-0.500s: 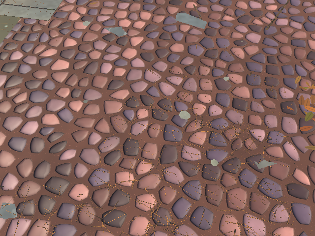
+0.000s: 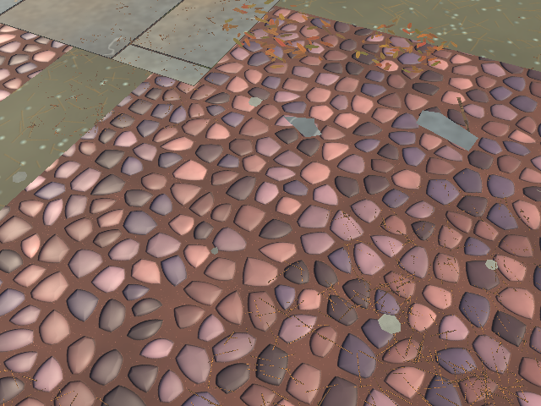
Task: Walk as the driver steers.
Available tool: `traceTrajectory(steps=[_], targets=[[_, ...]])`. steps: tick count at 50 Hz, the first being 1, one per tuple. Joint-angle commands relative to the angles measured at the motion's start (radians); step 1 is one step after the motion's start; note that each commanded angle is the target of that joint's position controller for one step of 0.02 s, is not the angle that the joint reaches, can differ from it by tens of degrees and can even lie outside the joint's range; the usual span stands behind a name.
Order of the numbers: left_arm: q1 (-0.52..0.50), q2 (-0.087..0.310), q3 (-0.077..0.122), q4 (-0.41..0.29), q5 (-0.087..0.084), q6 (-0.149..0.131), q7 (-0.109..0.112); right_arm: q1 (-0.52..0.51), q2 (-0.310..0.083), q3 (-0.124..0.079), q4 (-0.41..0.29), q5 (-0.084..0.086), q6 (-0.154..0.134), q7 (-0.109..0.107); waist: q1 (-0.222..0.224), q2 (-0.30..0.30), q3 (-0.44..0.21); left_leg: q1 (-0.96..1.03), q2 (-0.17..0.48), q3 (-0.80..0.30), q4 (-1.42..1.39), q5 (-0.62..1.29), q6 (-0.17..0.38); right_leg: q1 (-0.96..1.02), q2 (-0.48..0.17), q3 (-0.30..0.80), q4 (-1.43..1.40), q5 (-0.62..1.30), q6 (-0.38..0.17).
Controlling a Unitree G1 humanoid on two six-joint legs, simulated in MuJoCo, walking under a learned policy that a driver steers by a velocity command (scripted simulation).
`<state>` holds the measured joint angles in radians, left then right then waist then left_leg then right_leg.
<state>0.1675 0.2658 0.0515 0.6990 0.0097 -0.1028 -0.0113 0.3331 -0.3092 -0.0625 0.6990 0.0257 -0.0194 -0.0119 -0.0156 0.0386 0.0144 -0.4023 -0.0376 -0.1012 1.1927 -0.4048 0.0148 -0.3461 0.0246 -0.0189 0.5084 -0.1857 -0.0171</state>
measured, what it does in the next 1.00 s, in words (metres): walks ahead, turning left: left foot, then right foot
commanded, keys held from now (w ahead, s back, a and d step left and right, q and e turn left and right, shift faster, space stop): w+q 0.74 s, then w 0.26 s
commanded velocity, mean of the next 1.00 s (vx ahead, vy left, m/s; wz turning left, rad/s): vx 0.50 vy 0.00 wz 0.54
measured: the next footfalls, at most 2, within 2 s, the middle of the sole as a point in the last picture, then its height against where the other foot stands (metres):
left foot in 0.40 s outside the picture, level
right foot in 0.88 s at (251, 332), level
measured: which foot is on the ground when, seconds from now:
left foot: up 0.00-0.38, down 0.40-0.88, up 0.90-1.00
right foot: down 0.00-0.42, up 0.44-0.86, down 0.88-1.00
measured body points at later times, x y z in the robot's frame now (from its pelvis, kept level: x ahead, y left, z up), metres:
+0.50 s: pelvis +0.26 +0.07 -0.01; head +0.30 +0.10 +0.44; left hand +0.24 +0.37 -0.13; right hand +0.52 -0.12 -0.09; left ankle +0.31 +0.16 -0.73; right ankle +0.15 -0.12 -0.63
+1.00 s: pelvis +0.54 +0.13 +0.00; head +0.56 +0.13 +0.45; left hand +0.54 +0.43 -0.09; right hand +0.75 -0.08 -0.12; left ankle +0.37 +0.18 -0.65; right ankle +0.65 +0.07 -0.73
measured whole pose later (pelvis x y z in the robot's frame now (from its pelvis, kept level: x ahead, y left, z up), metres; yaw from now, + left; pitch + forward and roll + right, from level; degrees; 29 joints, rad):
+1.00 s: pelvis +0.54 +0.13 +0.00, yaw +31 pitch +1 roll -1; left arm 0.17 0.28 0.05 0.74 0.00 -0.10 -0.03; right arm 0.34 -0.29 -0.05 0.74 0.02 -0.03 -0.01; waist -0.02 0.03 0.01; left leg -0.35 -0.05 -0.12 1.15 -0.43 0.03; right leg -0.36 0.04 -0.01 0.52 -0.18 -0.04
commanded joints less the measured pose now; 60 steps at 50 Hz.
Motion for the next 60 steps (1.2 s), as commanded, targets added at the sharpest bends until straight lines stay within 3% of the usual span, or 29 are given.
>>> traceTrajectory(steps=[1, 6, 11, 15, 17, 19, 20, 21, 22, 23, 24, 25, 26, 27, 30, 34, 37, 41, 43, 44, 45, 46, 47, 48, 49, 51, 53, 56, 60], targets=[[0.065, 0.101, 0.028, -0.022, 0.004, -0.003, 0.01, -0.065, -0.094, -0.033, -0.113, 0.002, -0.012, 0.008, 0.048, -0.159, -0.007, -0.295, 0.125, -0.026, 0.016, 0.096, -0.008, 0.262, -0.273, 0.304, -0.291, -0.034, -0.139], [0.085, 0.149, 0.046, 0.027, -0.003, -0.012, 0.01, -0.123, -0.04, -0.017, -0.141, -0.003, 0.003, 0.015, 0.046, -0.118, 0.016, -0.345, 0.149, -0.003, -0.145, 0.199, -0.031, 0.264, -0.292, 0.137, -0.354, 0.151, -0.178], [0.103, 0.183, 0.051, 0.062, -0.01, 0.003, 0.016, -0.254, -0.017, -0.004, -0.165, -0.002, -0.013, 0.044, 0.09, -0.098, 0.046, -0.291, 0.136, 0.067, -0.41, 0.416, -0.017, 0.298, -0.266, -0.036, -0.356, 0.241, -0.142], [0.15, 0.216, 0.06, 0.096, -0.028, 0.023, 0.016, -0.343, -0.02, -0.003, -0.205, 0.003, -0.015, 0.068, 0.106, -0.096, 0.078, -0.268, 0.115, 0.122, -0.533, 0.373, 0.022, 0.391, -0.298, -0.097, -0.325, 0.325, -0.12], [0.146, 0.243, 0.068, 0.099, -0.037, 0.035, 0.019, -0.324, -0.048, -0.017, -0.213, -0.003, -0.011, 0.073, 0.071, -0.12, 0.047, -0.184, 0.065, 0.17, -0.562, 0.276, 0.061, 0.434, -0.304, -0.137, -0.228, 0.615, -0.101], [0.132, 0.27, 0.076, 0.095, -0.046, 0.049, 0.028, -0.152, -0.111, -0.053, -0.177, -0.007, -0.002, 0.068, -0.041, -0.133, -0.062, 0.062, -0.015, 0.217, -0.603, 0.229, 0.117, 0.414, -0.284, -0.182, 0.038, 0.89, -0.074], [0.131, 0.246, 0.065, 0.087, -0.042, 0.049, 0.033, 0.027, -0.167, -0.086, -0.129, -0.003, 0.006, 0.052, -0.131, -0.097, -0.15, 0.341, -0.032, 0.182, -0.651, 0.282, 0.158, 0.263, -0.248, -0.2, 0.275, 0.798, -0.039], [0.178, 0.132, 0.029, 0.052, 0.006, 0.041, 0.028, 0.105, -0.26, -0.106, -0.107, 0.006, 0.014, 0.03, -0.1, 0.127, -0.228, 0.669, 0.194, -0.19, -0.659, 0.273, 0.255, -0.106, -0.149, -0.196, 0.624, 0.064, 0.012], [0.186, 0.101, 0.005, 0.0, 0.002, 0.005, 0.016, 0.078, -0.294, -0.098, -0.149, 0.003, -0.006, 0.037, -0.053, 0.223, -0.401, 0.834, 0.38, -0.745, -0.84, 0.051, 0.432, -0.368, 0.02, 0.022, 0.875, -0.432, 0.038], [0.063, 0.197, 0.03, -0.019, -0.037, -0.019, 0.004, 0.071, -0.201, -0.073, -0.143, -0.004, -0.022, 0.045, -0.111, 0.086, -0.329, 0.788, 0.353, -0.657, -0.898, 0.021, 0.368, -0.475, -0.042, 0.123, 0.899, -0.348, 0.025], [0.02, 0.193, 0.025, -0.039, -0.051, -0.034, -0.001, 0.035, -0.17, -0.062, -0.133, -0.007, -0.032, 0.045, -0.087, 0.064, -0.195, 0.649, 0.316, -0.513, -0.905, 0.084, 0.33, -0.488, -0.078, 0.105, 0.831, -0.257, 0.008], [0.023, 0.177, 0.022, -0.025, -0.03, -0.038, 0.008, -0.032, -0.149, -0.054, -0.136, -0.007, -0.037, 0.043, -0.034, -0.025, -0.123, 0.498, 0.269, -0.408, -0.907, 0.192, 0.295, -0.427, -0.119, 0.104, 0.741, -0.188, 0.012], [0.036, 0.186, 0.029, -0.017, -0.009, -0.033, 0.013, -0.083, -0.123, -0.045, -0.145, -0.013, -0.039, 0.041, 0.002, -0.015, -0.087, 0.389, 0.236, -0.336, -0.918, 0.306, 0.28, -0.36, -0.142, 0.107, 0.666, -0.147, 0.022], [0.054, 0.186, 0.032, -0.012, -0.003, -0.021, 0.01, -0.11, -0.114, -0.04, -0.155, -0.022, -0.04, 0.036, 0.029, 0.007, -0.074, 0.317, 0.215, -0.304, -0.94, 0.365, 0.278, -0.304, -0.151, 0.109, 0.64, -0.12, 0.032], [0.045, 0.147, 0.023, -0.013, 0.009, 0.005, 0.011, -0.102, -0.126, -0.043, -0.133, -0.018, -0.047, 0.02, 0.041, 0.004, -0.053, 0.198, 0.185, -0.225, -0.966, 0.49, 0.29, -0.263, -0.135, 0.079, 0.526, -0.06, 0.078], [-0.119, 0.098, 0.002, -0.054, 0.006, 0.006, 0.006, -0.047, -0.149, -0.049, -0.096, -0.009, -0.037, -0.001, -0.017, 0.024, -0.01, 0.133, 0.121, -0.156, -0.956, 0.395, 0.233, -0.221, -0.083, 0.071, 0.217, 0.194, 0.1], [-0.205, 0.102, 0.0, -0.078, -0.01, -0.004, -0.007, 0.005, -0.162, -0.054, -0.067, -0.003, -0.031, -0.005, -0.052, 0.037, 0.001, 0.128, 0.129, -0.194, -0.936, 0.305, 0.208, -0.145, -0.042, 0.077, 0.079, 0.284, 0.094], [-0.184, 0.144, 0.017, -0.076, -0.014, -0.017, -0.023, 0.036, -0.132, -0.045, -0.031, -0.004, -0.027, -0.008, -0.041, 0.073, -0.002, 0.257, 0.193, -0.274, -0.837, 0.287, 0.186, -0.119, -0.053, 0.099, 0.007, 0.204, 0.045], [-0.092, 0.158, 0.031, -0.054, -0.009, -0.023, -0.019, 0.028, -0.118, -0.041, -0.025, -0.008, -0.02, -0.005, 0.011, 0.091, -0.02, 0.275, 0.175, -0.275, -0.751, 0.4, 0.16, 0.002, -0.034, 0.058, -0.04, 0.134, -0.001], [0.008, 0.189, 0.045, -0.036, 0.001, -0.028, -0.013, 0.032, -0.08, -0.026, -0.028, -0.014, -0.02, -0.001, 0.058, 0.065, -0.101, 0.251, 0.12, -0.23, -0.596, 0.458, 0.129, 0.169, -0.076, 0.087, -0.04, 0.135, -0.044], [0.142, 0.261, 0.062, -0.025, 0.016, -0.031, -0.01, 0.109, -0.026, -0.005, -0.039, -0.026, -0.025, 0.0, 0.073, -0.102, -0.26, 0.065, 0.034, -0.153, -0.295, 0.252, 0.078, 0.476, -0.261, 0.309, -0.003, 0.139, -0.143], [0.242, 0.294, 0.079, 0.033, 0.002, -0.015, -0.022, 0.207, -0.007, 0.004, -0.037, 0.007, -0.035, -0.001, 0.056, -0.395, -0.335, -0.238, -0.074, -0.06, -0.007, -0.17, 0.014, 0.68, -0.411, 0.762, -0.174, -0.184, -0.277], [0.229, 0.203, 0.055, 0.024, -0.025, -0.014, -0.027, 0.132, -0.105, -0.014, -0.026, 0.015, -0.037, -0.004, 0.088, -0.245, -0.227, -0.354, -0.019, -0.112, 0.096, -0.147, 0.013, 0.623, -0.404, 0.805, -0.234, -0.408, -0.248], [0.169, 0.161, 0.042, 0.016, -0.022, -0.008, -0.023, 0.008, -0.138, -0.023, -0.049, 0.01, -0.037, -0.005, 0.1, -0.152, -0.106, -0.383, 0.018, -0.083, 0.103, -0.058, 0.016, 0.505, -0.369, 0.663, -0.244, -0.367, -0.21], [0.121, 0.146, 0.032, 0.008, -0.01, -0.003, -0.02, -0.056, -0.127, -0.02, -0.065, -0.006, -0.038, -0.005, 0.084, -0.097, -0.043, -0.361, 0.054, -0.045, 0.072, 0.005, 0.015, 0.391, -0.328, 0.548, -0.255, -0.247, -0.198], [0.079, 0.115, 0.019, 0.012, 0.004, -0.001, -0.014, -0.071, -0.089, -0.018, -0.072, -0.017, -0.045, 0.004, 0.038, -0.122, -0.006, -0.286, 0.115, -0.022, -0.037, 0.091, 0.013, 0.268, -0.26, 0.414, -0.294, -0.076, -0.188], [0.089, 0.109, 0.016, 0.025, -0.005, -0.006, -0.011, -0.054, -0.055, -0.011, -0.06, -0.014, -0.044, 0.008, 0.027, -0.146, -0.019, -0.25, 0.126, 0.009, -0.106, 0.106, 0.003, 0.241, -0.235, 0.337, -0.321, 0.034, -0.197], [0.12, 0.154, 0.028, 0.049, -0.017, -0.005, -0.005, -0.137, -0.023, 0.005, -0.087, -0.024, -0.047, 0.01, 0.045, -0.12, 0.002, -0.277, 0.14, 0.036, -0.277, 0.192, -0.019, 0.236, -0.241, 0.261, -0.359, 0.149, -0.217], [0.162, 0.18, 0.031, 0.077, -0.026, 0.008, 0.001, -0.257, -0.004, 0.017, -0.105, -0.018, -0.059, 0.025, 0.084, -0.114, 0.018, -0.203, 0.116, 0.07, -0.52, 0.396, -0.029, 0.225, -0.208, 0.153, -0.367, 0.2, -0.186]])
Keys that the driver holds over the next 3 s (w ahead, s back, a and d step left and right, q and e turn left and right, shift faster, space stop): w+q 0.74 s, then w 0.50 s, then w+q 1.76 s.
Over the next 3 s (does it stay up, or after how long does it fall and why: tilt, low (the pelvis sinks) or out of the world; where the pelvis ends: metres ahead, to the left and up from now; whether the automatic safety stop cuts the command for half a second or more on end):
stays up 1.17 1.00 0.00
